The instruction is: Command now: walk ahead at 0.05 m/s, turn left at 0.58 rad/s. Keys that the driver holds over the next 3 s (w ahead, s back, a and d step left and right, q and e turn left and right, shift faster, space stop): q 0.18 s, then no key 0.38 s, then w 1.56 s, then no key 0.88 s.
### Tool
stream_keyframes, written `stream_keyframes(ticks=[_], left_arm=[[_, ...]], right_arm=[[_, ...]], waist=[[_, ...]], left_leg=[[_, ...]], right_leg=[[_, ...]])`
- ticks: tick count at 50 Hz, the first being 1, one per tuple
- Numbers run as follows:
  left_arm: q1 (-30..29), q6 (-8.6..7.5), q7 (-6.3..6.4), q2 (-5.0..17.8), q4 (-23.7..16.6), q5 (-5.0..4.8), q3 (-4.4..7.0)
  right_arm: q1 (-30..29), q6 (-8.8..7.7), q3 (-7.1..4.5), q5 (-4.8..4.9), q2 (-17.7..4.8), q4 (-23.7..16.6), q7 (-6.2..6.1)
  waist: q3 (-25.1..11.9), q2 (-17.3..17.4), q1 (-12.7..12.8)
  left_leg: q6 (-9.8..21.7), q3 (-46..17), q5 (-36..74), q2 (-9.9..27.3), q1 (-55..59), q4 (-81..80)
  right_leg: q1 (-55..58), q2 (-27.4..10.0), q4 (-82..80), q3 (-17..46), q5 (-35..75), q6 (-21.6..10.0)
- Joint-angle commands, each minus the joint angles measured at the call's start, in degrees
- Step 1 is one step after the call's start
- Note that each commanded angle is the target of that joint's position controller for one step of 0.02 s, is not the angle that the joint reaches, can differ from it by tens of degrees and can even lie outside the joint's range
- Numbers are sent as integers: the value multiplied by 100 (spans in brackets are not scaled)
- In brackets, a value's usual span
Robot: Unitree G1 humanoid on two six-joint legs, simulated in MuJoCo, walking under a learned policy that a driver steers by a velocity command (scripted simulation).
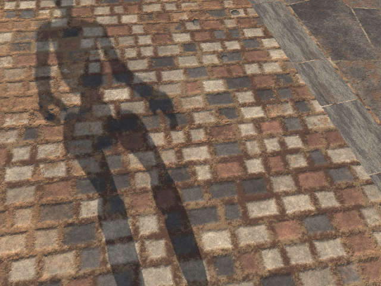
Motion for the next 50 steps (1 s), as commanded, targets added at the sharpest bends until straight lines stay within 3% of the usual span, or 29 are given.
stream_keyframes(ticks=[1, 6, 11, 13, 14, 15, 16, 17, 18, 19, 21, 23, 25, 28, 30, 31, 32, 33, 34, 35, 37, 39, 42, 44, 46, 47, 48, 49, 50], left_arm=[[408, 39, 63, 431, -220, -10, 125], [218, -21, 16, 440, -339, -42, 132], [445, -154, -110, 508, -338, -109, 145], [786, -189, -194, 495, -257, -94, 159], [915, -186, -214, 592, -232, -39, 197], [939, -163, -212, 908, -311, 88, 250], [860, -129, -207, 1280, -313, 237, 319], [631, -159, -185, 1033, -487, 239, 287], [397, -162, -148, 841, -585, 143, 234], [244, -155, -134, 703, -626, 46, 187], [291, -135, -136, 491, -607, -53, 76], [398, -90, -163, 392, -582, -9, 29], [521, -39, -166, 484, -550, -9, 43], [874, 25, -176, 771, -461, -51, 104], [930, 14, -197, 642, -411, -139, 35], [1065, -39, -221, 626, -370, -126, 16], [962, -105, -263, 520, -415, -44, -34], [976, -209, -308, 236, -525, -8, -100], [522, -292, -314, 270, -631, -59, -98], [139, -347, -310, 460, -780, -180, -24], [87, -403, -318, 572, -862, -266, 62], [174, -490, -414, 446, -854, -259, 33], [231, -553, -572, 212, -776, -153, -58], [642, -518, -604, 313, -644, -178, -12], [1378, -453, -536, 476, -404, -198, 90], [1916, -451, -471, 650, -315, -202, 156], [2494, -463, -415, 1366, -321, -106, 292], [2708, -496, -483, 1495, -294, -59, 316], [2264, -531, -488, 1156, -367, -70, 199]], right_arm=[[-77, -15, -247, 27, -931, -521, -137], [-91, 103, -244, 8, -919, -646, -196], [-76, 196, -219, 3, -868, -761, -175], [-136, 245, -179, 61, -823, -784, -185], [2, 257, -144, 87, -733, -757, -193], [204, 254, -73, 47, -493, -754, -181], [0, 176, -144, 113, -675, -976, -166], [-49, 89, -270, -35, -1081, -914, -145], [97, 90, -315, -4, -1142, -740, -110], [275, 150, -281, 1, -952, -551, -118], [376, 232, -163, -11, -567, -443, -121], [146, 231, -64, 39, -362, -515, -112], [-139, 203, 40, 16, -190, -603, -96], [-218, 169, 18, 94, -323, -594, -76], [153, 153, 28, 78, -289, -371, -69], [208, 139, 9, 39, -427, -357, -86], [443, 118, -17, 16, -606, -364, -120], [664, 104, -131, -12, -1000, -222, -114], [995, 58, -164, -10, -979, -137, -49], [1043, -11, -139, -36, -977, -111, -24], [1038, -192, -85, -10, -867, -51, -52], [913, -286, -49, 78, -772, -63, -56], [645, -251, -80, 108, -872, -132, 6], [618, -231, -78, 156, -897, -129, 57], [641, -243, -10, 119, -729, -110, 78], [595, -274, 69, 71, -499, -124, 81], [655, -357, 204, 3, -43, -373, 65], [685, -461, 136, 156, -297, -513, 7], [556, -509, 30, 291, -666, -462, 5]], waist=[[-1147, 673, 179], [-920, 913, 42], [-990, 1040, 9], [-997, 985, 213], [-986, 812, 249], [-981, -125, 126], [-536, -1646, 31], [-561, -1252, 115], [-582, -774, 16], [-538, -523, -67], [-455, -474, -29], [-450, -660, 66], [-539, -902, 236], [-571, -1078, 417], [-603, -880, 224], [-635, -759, 236], [-747, -437, 154], [-689, 635, 258], [-446, 1223, -133], [151, 1425, -274], [583, 1511, -223], [452, 1139, -120], [82, 1015, -51], [-84, 971, 171], [-206, 737, 520], [-381, 410, 789], [-749, -1260, 844], [-912, -1760, 840], [-310, -1056, 650]], left_leg=[[782, -1920, -288, 1392, 1079, -847], [641, -2271, -1379, 1244, 940, -922], [610, -2588, -864, 1269, 1191, -704], [457, -2487, -589, 1110, 1024, -463], [255, -2308, -839, 890, 741, -254], [-53, -1704, -1939, 393, 105, 738], [-361, -521, -2932, -467, -802, 1778], [-597, -729, -2979, -169, -847, 3092], [-671, -764, -2644, -139, -806, 3650], [-782, -692, -2391, -105, -760, 3927], [-939, -619, -2076, -50, -743, 4230], [-1026, -300, -1910, 149, -545, 3436], [-1081, 94, -1942, 460, -68, 2241], [-1043, 385, -1894, 463, 547, 942], [-815, 527, -862, 383, 1444, -533], [-653, 361, -781, 478, 1953, -444], [-420, -52, -869, 891, 2423, -146], [33, -590, -1852, 1241, 2376, -50], [505, -1486, -3307, 1699, 1996, -820], [793, -2273, -3869, 2127, 1714, -1398], [977, -2725, -3483, 2449, 1800, -1637], [794, -2256, -2775, 2301, 2171, -1583], [539, -1121, -1629, 1726, 1540, -1454], [473, -879, -1606, 1642, 977, -1262], [274, -715, -1615, 1488, 424, -670], [32, -392, -1403, 1222, 18, 293], [-454, 339, -2031, 562, -1065, 2614], [-532, -55, -2888, 325, -1973, 3940], [-388, -249, -2480, 754, -2464, 4508]], right_leg=[[14, 66, -433, 98, 300, 98], [240, 152, -1176, 157, 407, 114], [900, 224, -2151, 54, 257, -58], [1641, 220, -3185, -158, 845, -222], [2162, -29, -3664, -80, 1224, -348], [2653, -1072, -4026, 886, 1449, -728], [2309, -1962, -4376, 2159, 2433, -1636], [2042, -2265, -4345, 2426, 2567, -1979], [2036, -1949, -4192, 1886, 2607, -1771], [2064, -1567, -4075, 1391, 2534, -1499], [2126, -1288, -4008, 965, 2790, -1413], [2275, -1024, -3996, 598, 2752, -1384], [2439, -914, -3892, 451, 2793, -1357], [2531, -1079, -3734, 703, 2931, -1460], [2180, -933, -3761, 675, 1602, -1239], [1762, -851, -3767, 682, 870, -1031], [1241, -682, -3461, 528, 160, -821], [655, 49, -2859, -365, -522, -531], [376, 296, -1979, -875, -502, -293], [-98, 210, -1503, -810, -510, -325], [-841, -136, -550, -388, -940, -511], [-1025, -370, -812, -314, -531, -678], [499, -98, -1921, -785, 291, -623], [1649, 103, -2484, -964, 1113, -531], [2721, 253, -2708, -1010, 1129, -530], [3395, -91, -2908, -539, 964, -669], [4231, -1533, -3779, 1709, 213, -1306], [4287, -2244, -4824, 3954, -1311, -2017], [3900, -2286, -4904, 3734, -1887, -1954]])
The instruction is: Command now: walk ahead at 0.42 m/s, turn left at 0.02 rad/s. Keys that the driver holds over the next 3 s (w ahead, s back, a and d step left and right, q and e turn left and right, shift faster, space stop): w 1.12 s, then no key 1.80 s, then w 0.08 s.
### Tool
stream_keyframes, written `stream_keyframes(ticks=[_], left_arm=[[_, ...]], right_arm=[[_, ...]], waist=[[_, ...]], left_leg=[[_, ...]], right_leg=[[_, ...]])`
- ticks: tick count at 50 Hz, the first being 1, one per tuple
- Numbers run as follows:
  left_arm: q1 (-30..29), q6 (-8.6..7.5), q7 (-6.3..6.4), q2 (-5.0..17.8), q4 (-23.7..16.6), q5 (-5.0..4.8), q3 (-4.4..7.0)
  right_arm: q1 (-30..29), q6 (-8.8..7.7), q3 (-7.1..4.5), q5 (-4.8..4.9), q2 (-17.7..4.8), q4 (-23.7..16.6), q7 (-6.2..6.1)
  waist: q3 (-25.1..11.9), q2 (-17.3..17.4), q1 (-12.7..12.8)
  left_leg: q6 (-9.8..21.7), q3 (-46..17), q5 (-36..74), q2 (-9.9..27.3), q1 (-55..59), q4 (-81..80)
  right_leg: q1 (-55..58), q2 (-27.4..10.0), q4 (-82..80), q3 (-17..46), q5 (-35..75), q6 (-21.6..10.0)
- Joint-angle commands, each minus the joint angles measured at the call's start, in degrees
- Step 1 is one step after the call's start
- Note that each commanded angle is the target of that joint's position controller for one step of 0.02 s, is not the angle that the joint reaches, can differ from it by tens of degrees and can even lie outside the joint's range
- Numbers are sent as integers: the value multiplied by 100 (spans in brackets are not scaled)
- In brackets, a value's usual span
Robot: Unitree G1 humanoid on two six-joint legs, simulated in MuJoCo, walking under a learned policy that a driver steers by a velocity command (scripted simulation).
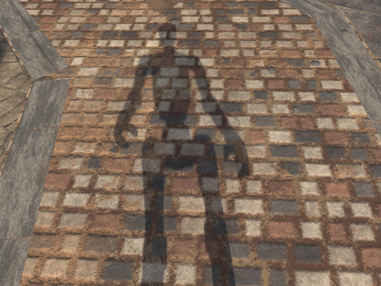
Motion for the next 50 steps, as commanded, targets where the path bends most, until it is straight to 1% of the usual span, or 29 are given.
stream_keyframes(ticks=[1, 2, 3, 5, 8, 12, 15, 17, 19, 20, 21, 22, 23, 24, 25, 26, 27, 28, 29, 31, 33, 35, 39, 42, 45, 47, 48, 49, 50], left_arm=[[1019, -60, 26, 843, -87, 51, 192], [782, -54, 25, 743, -134, 90, 147], [625, -50, 31, 667, -160, 118, 115], [582, -64, 62, 618, -160, 108, 94], [779, -61, 116, 645, -32, 49, 98], [1051, 24, 196, 747, 158, 6, 110], [1294, 72, 210, 810, 306, -40, 125], [1382, 121, 213, 836, 393, -62, 141], [1374, 174, 233, 907, 446, -78, 175], [1330, 196, 246, 976, 448, -72, 197], [1285, 223, 262, 1061, 447, -63, 223], [1197, 268, 279, 1035, 428, -44, 204], [1174, 268, 306, 883, 322, 31, 125], [1921, 164, 246, 76, 144, 57, -116], [1762, 22, 212, 383, 264, -51, -74], [1053, -43, 175, 820, 46, -226, 62], [632, -77, 179, 809, -84, -221, 43], [386, -59, 206, 723, -89, -93, 53], [610, -1, 206, 668, -73, -56, 77], [896, 136, 212, 479, 57, -43, 52], [684, 205, 247, 414, -13, -7, 43], [218, 186, 263, 374, -172, 47, 31], [-636, 75, 171, 180, -381, 26, -45], [-1168, 26, 70, 191, -576, -33, -57], [-1400, -10, -34, 302, -752, -38, -27], [-1149, -26, -60, 422, -732, -25, 19], [-706, -30, -43, 540, -630, -11, 87], [159, -23, 8, 791, -377, 6, 226], [1214, 5, 78, 1225, -201, 59, 346]], right_arm=[[-837, -302, -129, 143, -693, -826, -17], [-865, -293, -116, 53, -593, -752, -11], [-845, -276, -131, -25, -539, -702, 0], [-764, -226, -122, -61, -421, -608, 51], [-1156, -210, -89, -120, -335, -691, 50], [-1994, -297, 29, -85, -117, -888, 141], [-2502, -344, 57, -29, -121, -1032, 259], [-2726, -372, 51, -6, -176, -1134, 334], [-2730, -399, 24, -12, -280, -1174, 387], [-2559, -403, -16, -23, -380, -1143, 385], [-2196, -395, -85, -38, -523, -1059, 355], [-1363, -378, -211, -44, -746, -829, 296], [-301, -349, -310, -84, -1033, -594, 212], [265, -340, -437, -218, -1650, -485, 191], [392, -330, -311, -142, -1129, -423, 194], [-61, -312, -209, -91, -882, -418, 171], [-484, -294, -157, -78, -749, -451, 161], [-810, -294, -95, -116, -569, -452, 192], [-989, -337, -77, -187, -521, -467, 203], [-1096, -422, -90, -158, -488, -390, 228], [-1054, -481, -116, -141, -603, -250, 212], [-855, -476, -135, -143, -695, -114, 158], [-519, -392, -141, -81, -839, 60, 88], [-150, -313, -159, -35, -964, 257, 76], [-21, -200, -184, -14, -1021, 399, 38], [-91, -133, -210, -12, -1095, 439, 8], [-217, -101, -216, -17, -1141, 430, -3], [-251, -73, -165, -51, -1024, 413, -14], [-190, -89, -27, -192, -718, 261, -31]], waist=[[317, -904, 533], [399, -623, 414], [420, -599, 301], [335, -702, 208], [377, -449, 279], [477, -514, 551], [644, -475, 697], [717, -489, 686], [640, -546, 560], [470, -629, 426], [154, -755, 204], [-400, -735, -264], [-1200, -579, -714], [-2213, 957, -382], [-2633, 1130, -557], [-1445, 820, -515], [-795, 344, -338], [-278, -32, -145], [-217, 276, 130], [-165, 337, 319], [63, 222, 359], [224, 146, 235], [343, 88, -108], [448, 95, -333], [472, 160, -307], [297, 269, -112], [20, 312, 174], [-562, 209, 587], [-1494, -413, 937]], left_leg=[[295, -62, 349, 286, -3555, 2176], [327, -2, 808, 436, -3428, 1984], [325, -6, 1143, 573, -3201, 1718], [238, 131, 1633, 614, -2867, 1440], [44, 266, 2229, 592, -3054, 649], [-43, 479, 3163, 423, -2661, -844], [10, 552, 3366, 300, -2478, -1449], [136, 526, 3168, 247, -2508, -1722], [308, 558, 2769, 156, -2341, -1938], [403, 644, 2542, 31, -1995, -1990], [521, 789, 2339, -154, -1416, -1995], [710, 950, 2428, -323, -272, -2140], [1007, 331, 2519, 291, 1608, -1837], [1974, -2548, 1442, 1943, 4010, -2015], [2066, -3995, 585, 2199, 4096, -3004], [1704, -3057, 402, 1964, 3256, -3176], [1519, -2250, 814, 1740, 2290, -3307], [1363, -1644, 1430, 1416, 1411, -3518], [1385, -1338, 1807, 1305, 880, -3693], [1484, -925, 2202, 1135, 340, -3999], [1524, -557, 2549, 1086, 86, -4182], [1505, -317, 2872, 1027, 181, -4250], [1242, 150, 2896, 810, 406, -4239], [1227, 72, 2703, 1033, 917, -4090], [1130, -69, 2979, 1331, 1578, -3732], [1007, -81, 3740, 1390, 1832, -3353], [912, 47, 4677, 1265, 1814, -2817], [757, 290, 5217, 954, 1502, -1766], [538, 555, 3778, 601, 340, 44]], right_leg=[[2235, -2140, -2475, 3836, -2128, -1174], [1940, -1850, -2491, 3235, -1503, -1043], [1690, -1622, -2546, 2754, -877, -937], [1457, -1338, -2716, 2077, 35, -882], [1587, -1243, -2833, 1471, 1178, -922], [1560, -1102, -2848, 881, 1712, -793], [1718, -1253, -2814, 834, 1639, -810], [2059, -1418, -2682, 863, 1827, -781], [2426, -1541, -2396, 855, 2463, -689], [2558, -1536, -2114, 815, 3286, -627], [2643, -1479, -1617, 743, 4381, -566], [2463, -1249, -614, 523, 5169, -432], [1350, -1043, 852, 429, 4246, -250], [-1129, -7, 3297, 345, 673, 188], [-1858, 216, 4056, 1184, -1507, 160], [-2409, -148, 4269, 1094, -1207, 114], [-2341, -458, 3987, 870, -658, 89], [-2115, -648, 3588, 748, -280, 107], [-1736, -831, 3357, 809, 18, 151], [-1334, -917, 3140, 757, 194, 276], [-1524, -963, 2759, 701, 477, 391], [-1843, -998, 2127, 678, 1080, 478], [-1632, -768, 483, 429, 2292, 427], [-1682, -638, -113, 385, 2362, 362], [-1826, -552, -467, 438, 1803, 167], [-1385, -406, -604, 330, 1322, 11], [-699, -216, -737, 148, 1243, -111], [566, -108, -764, 38, 1387, -292], [2384, -1115, -506, 1132, 1714, -659]])
Over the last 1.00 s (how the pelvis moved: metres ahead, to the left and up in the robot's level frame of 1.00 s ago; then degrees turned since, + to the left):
0.12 -0.07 -0.01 14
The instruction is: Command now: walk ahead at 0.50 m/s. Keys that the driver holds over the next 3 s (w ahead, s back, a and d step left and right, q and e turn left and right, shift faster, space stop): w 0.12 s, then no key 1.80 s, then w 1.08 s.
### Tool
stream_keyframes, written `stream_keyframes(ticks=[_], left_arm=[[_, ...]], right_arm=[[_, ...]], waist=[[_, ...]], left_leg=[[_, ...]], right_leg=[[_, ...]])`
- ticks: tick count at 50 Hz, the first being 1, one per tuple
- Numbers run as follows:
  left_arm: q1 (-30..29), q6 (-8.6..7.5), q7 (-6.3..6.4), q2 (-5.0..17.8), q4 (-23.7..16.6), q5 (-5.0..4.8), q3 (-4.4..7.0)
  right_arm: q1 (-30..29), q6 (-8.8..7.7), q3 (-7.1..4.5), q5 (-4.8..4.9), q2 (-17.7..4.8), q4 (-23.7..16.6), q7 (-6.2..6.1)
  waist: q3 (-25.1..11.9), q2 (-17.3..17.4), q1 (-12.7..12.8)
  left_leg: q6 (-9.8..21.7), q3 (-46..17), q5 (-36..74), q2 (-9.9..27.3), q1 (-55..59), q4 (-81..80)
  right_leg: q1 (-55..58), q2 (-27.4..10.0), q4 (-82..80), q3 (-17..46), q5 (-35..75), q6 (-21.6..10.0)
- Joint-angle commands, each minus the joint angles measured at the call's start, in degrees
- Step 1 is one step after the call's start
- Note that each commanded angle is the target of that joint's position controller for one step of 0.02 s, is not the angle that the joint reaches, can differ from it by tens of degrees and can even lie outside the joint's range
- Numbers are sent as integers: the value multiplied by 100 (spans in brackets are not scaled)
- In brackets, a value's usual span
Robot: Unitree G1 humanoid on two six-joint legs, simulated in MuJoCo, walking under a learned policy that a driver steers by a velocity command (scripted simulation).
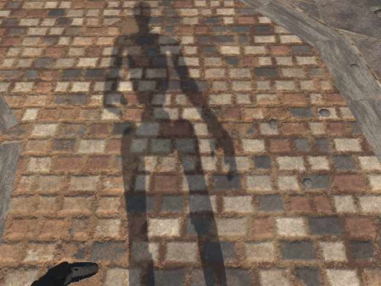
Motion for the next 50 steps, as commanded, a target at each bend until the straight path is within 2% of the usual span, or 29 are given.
stream_keyframes(ticks=[1, 2, 3, 4, 5, 6, 7, 9, 11, 14, 18, 20, 22, 23, 24, 25, 26, 27, 28, 30, 32, 34, 35, 36, 37, 38, 40, 44, 50], left_arm=[[2307, 2, 64, 1806, 238, 57, 578], [2343, 5, 65, 1194, 176, 6, 428], [1939, 2, 86, 1022, 137, 10, 356], [1541, 10, 92, 974, 84, 29, 329], [1285, 4, 76, 861, 72, 66, 302], [1156, -28, 68, 757, 63, 115, 268], [1053, -58, 54, 707, 69, 109, 259], [1019, -126, 56, 757, 185, 83, 271], [1020, -104, 117, 863, 299, 84, 300], [1090, -2, 203, 910, 421, 78, 300], [1340, 120, 250, 970, 689, 41, 298], [1262, 184, 269, 979, 772, 8, 306], [1153, 240, 295, 885, 833, -38, 279], [1395, 217, 303, 767, 862, 53, 239], [2012, 151, 279, 493, 906, 185, 144], [2160, 180, 286, 290, 1025, 156, 51], [1774, 283, 290, 541, 952, 71, 102], [1542, 401, 319, 671, 895, -1, 153], [1393, 528, 369, 718, 902, -3, 193], [1370, 716, 457, 686, 950, 34, 225], [1554, 742, 489, 493, 1128, 52, 192], [1707, 713, 464, 383, 1303, 90, 186], [1658, 709, 444, 383, 1327, 145, 187], [1518, 705, 439, 469, 1266, 213, 187], [1388, 697, 460, 670, 1175, 201, 207], [1262, 665, 454, 866, 1275, 139, 269], [1032, 520, 441, 516, 1295, 161, 179], [1204, 351, 422, 506, 1468, 101, 167], [1396, 385, 442, 462, 1670, 76, 134]], right_arm=[[663, -172, 136, -66, 99, -507, 14], [276, -281, 17, 43, -512, -419, 54], [-310, -343, -67, 169, -780, -614, 84], [-643, -363, -42, 130, -709, -700, 60], [-797, -350, -59, 28, -653, -727, 45], [-666, -298, -73, 9, -591, -700, 47], [-548, -232, -65, 7, -502, -640, 36], [-423, -111, -41, -45, -335, -578, -15], [-664, -67, -5, -113, -223, -665, -45], [-1157, -94, 57, -112, -78, -733, -6], [-1652, -116, 25, -101, -192, -849, 62], [-1716, -145, -18, -133, -312, -889, 95], [-1295, -177, -87, -197, -424, -721, 94], [-1086, -190, -167, -243, -741, -670, 41], [-1009, -157, -185, -305, -967, -698, -7], [-860, -55, -82, -270, -492, -628, -32], [-843, -4, 24, -177, -171, -577, -4], [-1014, 18, 41, -151, -193, -544, 28], [-1262, 34, 23, -154, -281, -575, 37], [-1871, 68, -10, -188, -394, -645, 15], [-2096, 123, -19, -222, -361, -608, -24], [-2080, 154, -11, -149, -303, -493, -63], [-1966, 157, 13, -113, -223, -409, -72], [-1818, 151, 47, -114, -130, -307, -69], [-1759, 152, 41, -150, -156, -258, -63], [-1725, 166, 16, -141, -134, -267, -85], [-1766, 163, 6, -152, -143, -181, -133], [-1615, 176, -4, -123, -107, 81, -145], [-1608, 227, -23, -84, -117, 391, -137]], waist=[[-2318, -1775, 749], [-2229, -1145, 1035], [-1376, -785, 1001], [-887, -282, 830], [-534, -116, 671], [-488, -266, 473], [-413, -315, 370], [-338, -261, 209], [-258, -256, 192], [-315, -349, 377], [-386, -401, 578], [-374, -425, 534], [-528, -282, 278], [-785, 65, 311], [-1355, 776, 626], [-1769, 1270, 449], [-1629, 1189, 297], [-1359, 939, 322], [-1092, 730, 369], [-703, 846, 579], [-648, 959, 673], [-721, 862, 749], [-683, 780, 723], [-517, 621, 648], [-262, 381, 512], [9, -263, 326], [50, -394, 303], [-112, -219, 353], [-193, 7, 429]], left_leg=[[142, -231, -242, -347, -3586, 4444], [213, -963, -651, -113, -4236, 5055], [277, -833, -177, 169, -4580, 5114], [267, -640, 345, 452, -4441, 4861], [229, -598, 662, 620, -4257, 4534], [205, -649, 888, 768, -3885, 4339], [134, -609, 944, 768, -3647, 4187], [-40, -495, 979, 716, -3419, 3835], [-184, -397, 1395, 669, -3447, 3180], [-171, -236, 2521, 507, -3033, 1845], [-89, -301, 3002, 326, -2762, 972], [54, -335, 2668, 284, -2706, 700], [250, -247, 3197, 177, -1995, -5], [423, -589, 5179, 551, -1236, -7], [1016, -1382, 6866, 1382, 129, 465], [1674, -2042, 6787, 1930, 517, 379], [1790, -2319, 5801, 1974, 260, 76], [1657, -2338, 4576, 1883, -82, -160], [1510, -2273, 3563, 1800, -515, -392], [1205, -1913, 2258, 1511, -1512, -788], [1033, -1414, 1775, 1170, -2080, -905], [878, -1086, 1069, 957, -2258, -832], [702, -999, 490, 840, -2351, -818], [448, -939, -40, 718, -2456, -785], [250, -815, -261, 533, -2425, -642], [111, -467, 179, 250, -1975, -461], [134, -426, 979, 249, -1341, -46], [247, -391, 1960, 249, -1210, 166], [215, -358, 2654, 245, -1091, 280]], right_leg=[[5172, -2077, -603, 3763, -1111, -1635], [5120, -2024, -1102, 4248, -1857, -1462], [4435, -1871, -1207, 3412, -1673, -1241], [3614, -1672, -1313, 2789, -997, -1147], [2949, -1486, -1477, 2355, -377, -1137], [2543, -1339, -1633, 2057, -17, -1107], [2291, -1240, -1759, 1789, 629, -1131], [1954, -1168, -1780, 1192, 2254, -1180], [1833, -1051, -1761, 705, 3168, -1142], [1805, -731, -1719, 164, 3144, -897], [2270, -907, -1494, 298, 2596, -843], [2484, -1025, -1164, 469, 2422, -790], [2494, -819, -530, 481, 2005, -550], [2257, -465, -10, 327, 1531, -271], [1344, -47, 781, 176, -192, 46], [865, 182, 1528, 245, -2371, 307], [569, 129, 2078, 468, -3623, 450], [340, 13, 2324, 574, -3721, 493], [294, -84, 2366, 582, -3476, 537], [761, -218, 1830, 555, -2882, 601], [1470, -113, 1132, 331, -2123, 582], [2071, 11, 276, 107, -1091, 476], [2258, 31, -29, 73, -847, 398], [2246, -160, -283, 271, -747, 279], [1912, -422, -537, 506, -1191, 146], [1052, -337, -643, 526, -2289, 23], [613, -323, -954, 550, -2357, 132], [1044, -245, -775, 452, -1350, 245], [1358, -170, -637, 347, -672, 210]])
Over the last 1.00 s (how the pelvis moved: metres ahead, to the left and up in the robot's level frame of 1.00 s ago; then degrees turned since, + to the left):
0.54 0.00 -0.01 -1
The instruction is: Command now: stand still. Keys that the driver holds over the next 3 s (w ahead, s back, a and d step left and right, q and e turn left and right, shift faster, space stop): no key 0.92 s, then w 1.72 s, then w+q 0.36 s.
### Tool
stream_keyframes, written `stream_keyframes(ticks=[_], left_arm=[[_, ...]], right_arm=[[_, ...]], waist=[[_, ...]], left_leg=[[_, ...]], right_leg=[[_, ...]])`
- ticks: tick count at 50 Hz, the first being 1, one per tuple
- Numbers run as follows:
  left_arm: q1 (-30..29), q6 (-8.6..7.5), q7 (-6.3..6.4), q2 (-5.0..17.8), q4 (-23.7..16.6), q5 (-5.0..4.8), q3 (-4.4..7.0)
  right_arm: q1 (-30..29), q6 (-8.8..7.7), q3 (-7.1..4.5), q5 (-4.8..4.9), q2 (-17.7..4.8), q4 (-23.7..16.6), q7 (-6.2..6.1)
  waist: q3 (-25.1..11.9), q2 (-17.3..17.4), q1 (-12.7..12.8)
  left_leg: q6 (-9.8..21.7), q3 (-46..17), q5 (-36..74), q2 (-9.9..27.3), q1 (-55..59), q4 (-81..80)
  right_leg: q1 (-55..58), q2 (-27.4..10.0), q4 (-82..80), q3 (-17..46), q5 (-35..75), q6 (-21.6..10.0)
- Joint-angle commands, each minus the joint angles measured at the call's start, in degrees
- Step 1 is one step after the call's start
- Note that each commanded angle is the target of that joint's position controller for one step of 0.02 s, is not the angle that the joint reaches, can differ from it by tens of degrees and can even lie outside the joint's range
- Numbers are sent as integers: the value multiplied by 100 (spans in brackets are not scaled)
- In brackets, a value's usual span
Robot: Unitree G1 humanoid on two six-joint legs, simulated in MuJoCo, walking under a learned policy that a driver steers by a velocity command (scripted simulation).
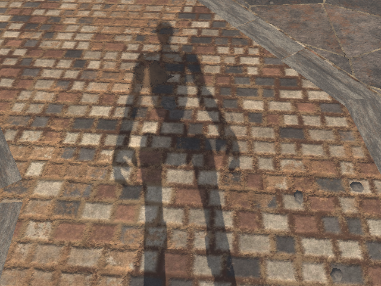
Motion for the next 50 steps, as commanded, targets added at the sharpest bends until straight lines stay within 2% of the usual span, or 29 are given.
stream_keyframes(ticks=[1, 9, 21, 46, 47, 48, 49, 50], left_arm=[[221, -37, 24, 665, -103, -14, 115], [254, -9, 17, 559, 98, -18, 76], [360, 3, 35, 451, 348, -10, 31], [864, -21, 68, 247, 620, -26, -36], [991, -13, 75, 211, 682, -35, -39], [1025, 4, 92, 293, 688, -65, -7], [958, 16, 115, 438, 618, -91, 40], [984, 8, 130, 527, 557, -117, 74]], right_arm=[[-147, -29, -113, 17, -556, -128, -23], [-129, 51, -124, 35, -593, 213, -83], [-127, 92, -117, 36, -557, 540, -121], [233, 87, -51, 44, -403, 790, -153], [333, 92, -37, 44, -345, 842, -155], [377, 97, -52, 69, -371, 857, -159], [396, 83, -78, 95, -412, 848, -160], [294, 36, -85, 90, -413, 783, -147]], waist=[[-236, -77, 18], [-179, -43, 2], [-20, -80, -24], [143, -45, -34], [24, -74, -27], [115, -161, -22], [285, -312, -11], [525, -411, 48]], left_leg=[[223, -198, 1157, 196, 821, -192], [190, -205, 1281, 201, 920, -198], [151, -199, 968, 184, 903, -311], [136, -199, 638, 154, 771, -401], [139, -109, 28, 70, 811, -374], [154, 35, -859, -74, 665, -225], [185, 171, -1784, -205, 344, -23], [220, 209, -2241, -239, -72, 173]], right_leg=[[-537, -191, -655, 165, 1030, -139], [-412, -141, -700, 87, 1284, -148], [-447, -90, -856, 22, 933, -139], [-573, -37, -948, -46, 550, -142], [-528, 0, -996, -79, -17, -173], [-613, 7, -1034, -27, -820, -271], [-718, -83, -1095, 155, -1683, -432], [-804, -292, -1266, 465, -2376, -609]])
Over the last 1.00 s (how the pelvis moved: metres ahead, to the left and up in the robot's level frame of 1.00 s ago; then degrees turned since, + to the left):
0.28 -0.01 0.01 0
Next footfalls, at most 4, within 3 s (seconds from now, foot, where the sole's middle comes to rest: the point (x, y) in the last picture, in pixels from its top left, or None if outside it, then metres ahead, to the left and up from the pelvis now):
1.64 right None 0.47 -0.12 -0.77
2.20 left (171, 214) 0.79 0.12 -0.77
2.74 right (227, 151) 1.11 -0.12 -0.77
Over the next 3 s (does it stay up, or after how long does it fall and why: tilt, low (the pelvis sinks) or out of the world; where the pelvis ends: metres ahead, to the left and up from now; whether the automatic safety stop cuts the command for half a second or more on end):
stays up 1.07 -0.03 0.01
